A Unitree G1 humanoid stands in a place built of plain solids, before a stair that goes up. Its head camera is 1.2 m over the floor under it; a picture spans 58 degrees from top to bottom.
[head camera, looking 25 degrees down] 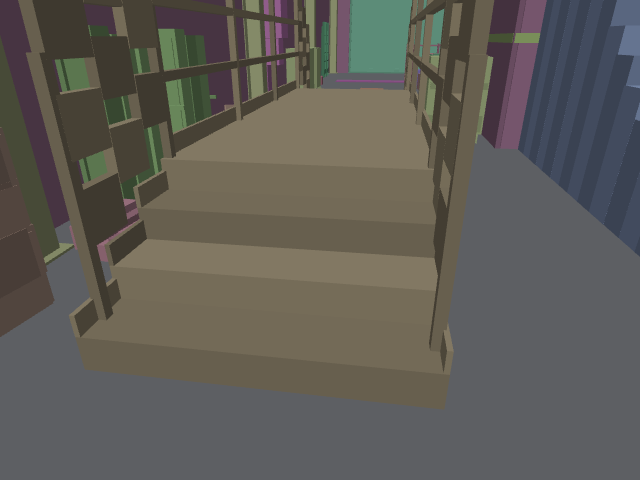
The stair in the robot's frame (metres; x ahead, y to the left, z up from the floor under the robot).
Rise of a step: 0.16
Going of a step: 0.28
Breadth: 1.40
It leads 8 degrees to the right of straight ahead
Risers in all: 4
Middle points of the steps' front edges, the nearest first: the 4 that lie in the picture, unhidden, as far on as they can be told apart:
1.24 0.25 0.16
1.52 0.21 0.32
1.80 0.17 0.48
2.08 0.12 0.64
